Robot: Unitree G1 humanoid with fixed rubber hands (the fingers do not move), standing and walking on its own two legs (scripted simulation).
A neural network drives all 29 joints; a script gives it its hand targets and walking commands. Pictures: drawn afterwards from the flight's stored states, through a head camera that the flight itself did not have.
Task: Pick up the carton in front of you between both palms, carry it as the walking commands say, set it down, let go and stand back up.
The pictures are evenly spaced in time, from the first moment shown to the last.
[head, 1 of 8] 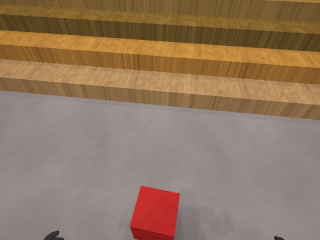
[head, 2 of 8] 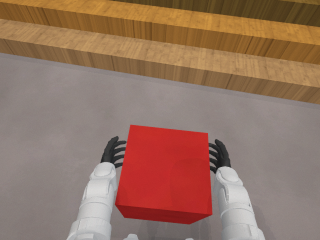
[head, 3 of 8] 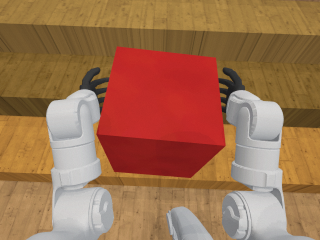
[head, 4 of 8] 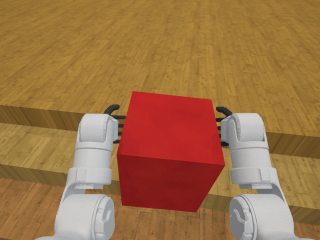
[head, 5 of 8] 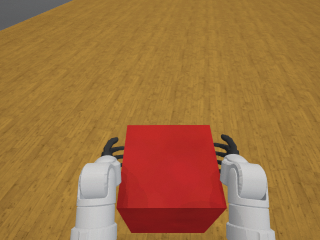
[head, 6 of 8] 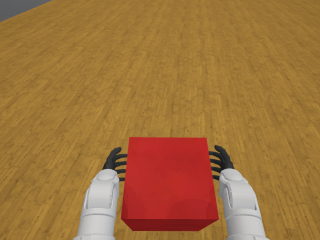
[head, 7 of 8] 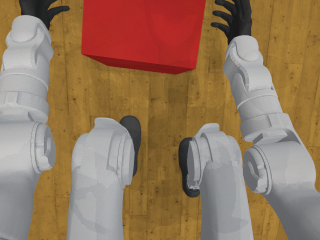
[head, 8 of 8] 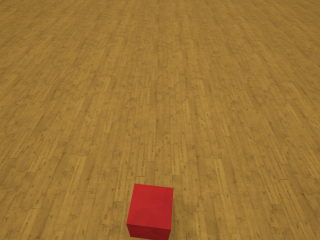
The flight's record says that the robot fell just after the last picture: no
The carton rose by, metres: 2.42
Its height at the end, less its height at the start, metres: +1.67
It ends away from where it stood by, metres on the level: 6.34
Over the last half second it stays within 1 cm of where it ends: yes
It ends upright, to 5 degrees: yes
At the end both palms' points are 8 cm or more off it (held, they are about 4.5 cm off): yes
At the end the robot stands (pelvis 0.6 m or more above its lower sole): yes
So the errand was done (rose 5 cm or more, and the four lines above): yes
